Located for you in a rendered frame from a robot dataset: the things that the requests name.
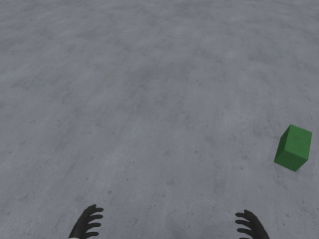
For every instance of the carton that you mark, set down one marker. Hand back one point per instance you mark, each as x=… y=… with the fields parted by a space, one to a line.
x=293 y=148

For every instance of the robot left hand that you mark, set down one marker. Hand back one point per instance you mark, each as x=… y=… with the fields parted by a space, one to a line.
x=81 y=227

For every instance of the robot right hand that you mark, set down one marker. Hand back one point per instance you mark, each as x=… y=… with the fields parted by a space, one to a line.
x=257 y=230

